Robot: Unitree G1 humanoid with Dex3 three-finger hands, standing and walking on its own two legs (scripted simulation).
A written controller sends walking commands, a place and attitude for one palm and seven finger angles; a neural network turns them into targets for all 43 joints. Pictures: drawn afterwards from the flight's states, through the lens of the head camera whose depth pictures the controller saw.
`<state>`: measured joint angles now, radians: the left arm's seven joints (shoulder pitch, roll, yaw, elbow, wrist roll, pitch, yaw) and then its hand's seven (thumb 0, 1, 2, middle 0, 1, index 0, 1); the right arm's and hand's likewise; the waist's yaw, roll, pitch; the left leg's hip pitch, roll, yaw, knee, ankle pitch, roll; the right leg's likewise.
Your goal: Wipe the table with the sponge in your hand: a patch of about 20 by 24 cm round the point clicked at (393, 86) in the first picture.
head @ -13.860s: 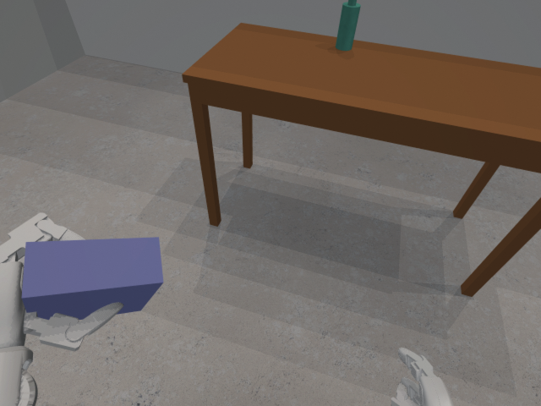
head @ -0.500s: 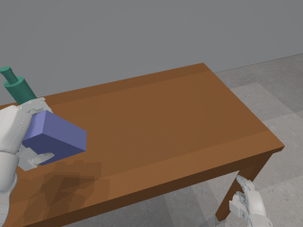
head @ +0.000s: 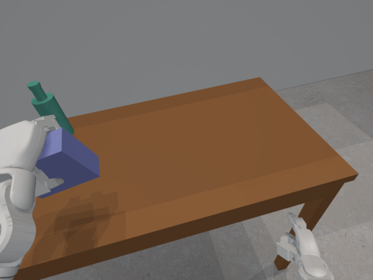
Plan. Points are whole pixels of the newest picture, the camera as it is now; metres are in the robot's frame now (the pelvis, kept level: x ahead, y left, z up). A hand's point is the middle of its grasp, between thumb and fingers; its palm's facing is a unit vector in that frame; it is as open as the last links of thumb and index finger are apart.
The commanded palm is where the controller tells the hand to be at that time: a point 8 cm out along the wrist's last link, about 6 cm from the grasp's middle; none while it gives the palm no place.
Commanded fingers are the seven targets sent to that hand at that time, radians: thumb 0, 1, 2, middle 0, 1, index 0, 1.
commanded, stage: turn the palm down, sponge in hand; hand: left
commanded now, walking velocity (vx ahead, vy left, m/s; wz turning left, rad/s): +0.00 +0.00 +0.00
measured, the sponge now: (58, 169) +0.25 +0.31 +0.15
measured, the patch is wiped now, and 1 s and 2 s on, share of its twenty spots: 0.00 0.00 0.00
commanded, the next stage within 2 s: move the sponge above the wiping area in 0.44 s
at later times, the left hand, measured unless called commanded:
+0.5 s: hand (68, 167) +0.24 +0.27 +0.17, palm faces +0.15 -0.10 -0.98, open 9.5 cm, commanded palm +0.20 +0.26 +0.24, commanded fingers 0.00 0.10 1.30 -1.20 -1.60 -1.20 -1.60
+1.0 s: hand (82, 177) +0.25 +0.26 +0.13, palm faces +0.07 -0.12 -0.99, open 9.5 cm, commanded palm +0.21 +0.26 +0.22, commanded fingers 0.00 0.10 1.30 -1.20 -1.60 -1.20 -1.60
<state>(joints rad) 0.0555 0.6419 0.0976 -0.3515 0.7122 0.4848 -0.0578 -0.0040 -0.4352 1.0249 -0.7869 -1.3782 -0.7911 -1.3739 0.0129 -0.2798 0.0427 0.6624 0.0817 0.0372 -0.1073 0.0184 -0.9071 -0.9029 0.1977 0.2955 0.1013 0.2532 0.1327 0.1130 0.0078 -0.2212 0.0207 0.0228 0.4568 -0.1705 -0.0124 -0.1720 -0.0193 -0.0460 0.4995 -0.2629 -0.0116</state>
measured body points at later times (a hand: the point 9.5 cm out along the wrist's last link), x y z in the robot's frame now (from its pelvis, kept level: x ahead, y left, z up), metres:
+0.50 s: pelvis +0.00 -0.02 +0.00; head -0.02 -0.08 +0.44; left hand +0.23 +0.27 +0.22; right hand +0.26 -0.22 -0.08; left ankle +0.05 +0.13 -0.74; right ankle +0.01 -0.11 -0.74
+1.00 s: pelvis +0.01 -0.01 +0.00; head -0.01 -0.05 +0.45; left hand +0.24 +0.26 +0.19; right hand +0.26 -0.21 -0.08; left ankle +0.05 +0.13 -0.74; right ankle +0.01 -0.11 -0.74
